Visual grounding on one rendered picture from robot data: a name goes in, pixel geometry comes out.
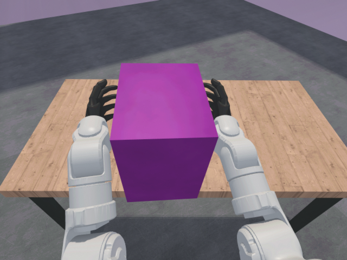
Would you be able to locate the left robot hand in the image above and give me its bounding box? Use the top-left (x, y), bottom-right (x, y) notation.
top-left (85, 79), bottom-right (118, 122)

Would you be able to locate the right robot upper arm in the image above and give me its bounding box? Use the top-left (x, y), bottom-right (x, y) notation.
top-left (237, 218), bottom-right (321, 260)

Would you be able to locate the robot left forearm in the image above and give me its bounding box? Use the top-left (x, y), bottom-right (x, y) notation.
top-left (61, 115), bottom-right (117, 260)

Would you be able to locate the right robot hand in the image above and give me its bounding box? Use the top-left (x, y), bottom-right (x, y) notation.
top-left (203, 79), bottom-right (231, 120)

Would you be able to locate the carton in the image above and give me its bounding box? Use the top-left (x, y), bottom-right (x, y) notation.
top-left (110, 63), bottom-right (219, 202)

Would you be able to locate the table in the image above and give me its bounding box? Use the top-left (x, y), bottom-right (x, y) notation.
top-left (0, 79), bottom-right (347, 233)

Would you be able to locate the robot right forearm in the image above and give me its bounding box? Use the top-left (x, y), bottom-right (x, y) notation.
top-left (214, 115), bottom-right (303, 256)

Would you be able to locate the left robot upper arm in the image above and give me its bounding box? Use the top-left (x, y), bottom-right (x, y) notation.
top-left (62, 231), bottom-right (126, 260)

